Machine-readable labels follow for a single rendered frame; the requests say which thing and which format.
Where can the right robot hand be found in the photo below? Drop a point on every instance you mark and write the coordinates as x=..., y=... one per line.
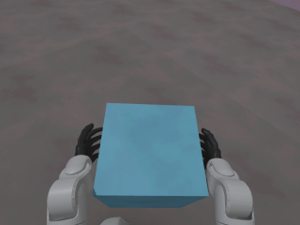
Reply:
x=210, y=146

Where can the carton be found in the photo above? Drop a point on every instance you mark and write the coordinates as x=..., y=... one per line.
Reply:
x=150, y=156

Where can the right robot forearm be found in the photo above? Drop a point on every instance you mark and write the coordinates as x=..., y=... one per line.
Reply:
x=233, y=201

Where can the left robot hand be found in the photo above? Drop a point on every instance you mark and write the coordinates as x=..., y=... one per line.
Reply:
x=85, y=142

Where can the left robot forearm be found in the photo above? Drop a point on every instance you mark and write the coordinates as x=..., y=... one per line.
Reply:
x=67, y=200

